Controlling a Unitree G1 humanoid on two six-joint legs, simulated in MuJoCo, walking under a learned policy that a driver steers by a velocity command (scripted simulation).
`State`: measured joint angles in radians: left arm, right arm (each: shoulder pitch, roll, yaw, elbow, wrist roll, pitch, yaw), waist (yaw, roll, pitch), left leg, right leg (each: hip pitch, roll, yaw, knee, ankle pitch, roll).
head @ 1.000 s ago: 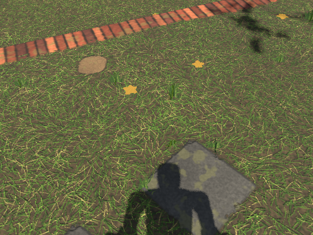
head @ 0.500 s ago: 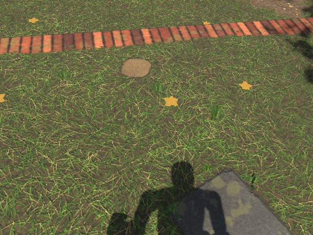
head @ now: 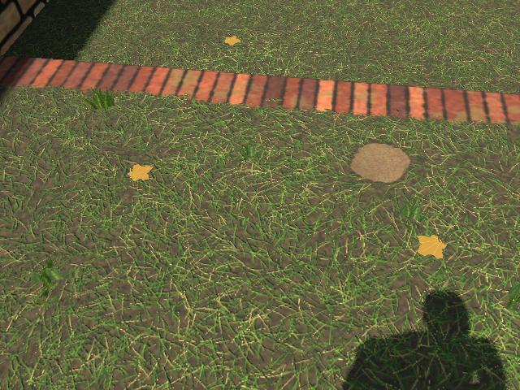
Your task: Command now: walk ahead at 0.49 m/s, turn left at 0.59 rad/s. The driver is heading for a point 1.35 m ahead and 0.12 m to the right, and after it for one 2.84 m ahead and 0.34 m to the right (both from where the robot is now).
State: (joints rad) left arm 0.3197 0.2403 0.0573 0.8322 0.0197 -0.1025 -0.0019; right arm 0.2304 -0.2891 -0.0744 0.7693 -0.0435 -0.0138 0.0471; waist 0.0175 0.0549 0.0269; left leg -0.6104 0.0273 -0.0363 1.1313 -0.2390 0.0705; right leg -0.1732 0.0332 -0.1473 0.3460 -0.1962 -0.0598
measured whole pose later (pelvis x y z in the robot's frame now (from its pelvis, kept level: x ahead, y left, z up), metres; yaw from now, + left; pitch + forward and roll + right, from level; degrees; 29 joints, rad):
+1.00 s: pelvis +0.54 +0.01 -0.01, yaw -12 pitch +0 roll +0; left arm 0.26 0.26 0.08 0.87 0.00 -0.03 -0.01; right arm 0.21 -0.23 -0.03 0.83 -0.04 -0.08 0.00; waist 0.00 0.01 0.06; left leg -0.47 0.08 -0.01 1.20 -0.32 0.00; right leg -0.27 0.13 -0.05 0.45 -0.19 -0.15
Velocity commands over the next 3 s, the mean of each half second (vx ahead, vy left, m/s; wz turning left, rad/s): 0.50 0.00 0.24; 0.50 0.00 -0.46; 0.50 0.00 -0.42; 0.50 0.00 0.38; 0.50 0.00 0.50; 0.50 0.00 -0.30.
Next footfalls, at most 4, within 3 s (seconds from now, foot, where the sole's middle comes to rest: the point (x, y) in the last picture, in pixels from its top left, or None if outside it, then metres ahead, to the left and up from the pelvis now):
0.28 left None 0.30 0.14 -0.78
0.84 right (298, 344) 0.60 -0.03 -0.78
1.38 left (275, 235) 0.95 0.03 -0.78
1.86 right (356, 201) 1.09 -0.24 -0.78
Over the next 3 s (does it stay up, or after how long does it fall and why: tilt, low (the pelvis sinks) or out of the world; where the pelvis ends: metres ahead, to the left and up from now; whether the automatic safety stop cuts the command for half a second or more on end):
stays up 1.54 -0.11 -0.02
